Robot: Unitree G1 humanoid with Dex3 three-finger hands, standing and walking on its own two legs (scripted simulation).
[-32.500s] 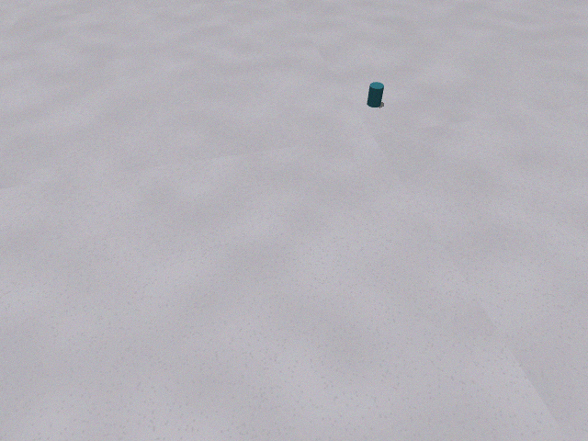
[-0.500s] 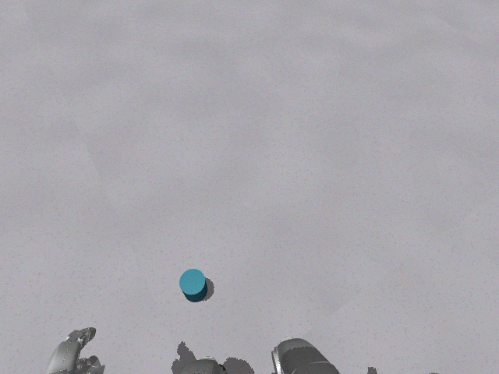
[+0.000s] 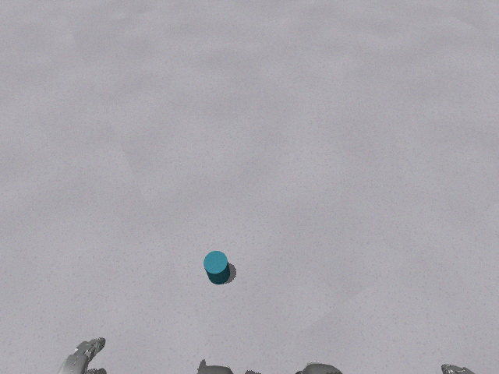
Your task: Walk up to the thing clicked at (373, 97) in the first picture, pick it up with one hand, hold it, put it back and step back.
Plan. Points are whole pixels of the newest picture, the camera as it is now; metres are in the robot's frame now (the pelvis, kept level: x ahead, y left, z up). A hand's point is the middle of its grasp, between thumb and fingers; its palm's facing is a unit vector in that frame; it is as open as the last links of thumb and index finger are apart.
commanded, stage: step back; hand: left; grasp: from the side
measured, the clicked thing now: (217, 268) +0.53 +0.18 -0.69
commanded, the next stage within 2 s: none
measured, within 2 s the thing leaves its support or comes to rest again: neither
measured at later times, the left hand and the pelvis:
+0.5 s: hand out of the picture -0.09 +0.25 -0.15, palm faces -0.08 -0.92 -0.39, open 7.4 cm; pelvis -0.17 -0.02 -0.01, yaw -4 degrees
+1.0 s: hand out of the picture -0.22 +0.24 -0.14, palm faces -0.02 -0.93 -0.37, open 7.4 cm; pelvis -0.34 -0.03 +0.00, yaw -2 degrees
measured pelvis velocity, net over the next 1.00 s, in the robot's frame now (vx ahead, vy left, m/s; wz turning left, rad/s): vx -0.34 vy -0.03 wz -0.03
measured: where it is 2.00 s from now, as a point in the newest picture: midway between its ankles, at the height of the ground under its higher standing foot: outside the picture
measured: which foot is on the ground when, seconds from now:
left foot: up 0.00-0.02, down 0.04-0.46, up 0.48-0.74, down 0.76-1.00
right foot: down 0.00-0.06, up 0.08-0.42, down 0.44-0.78, up 0.80-1.00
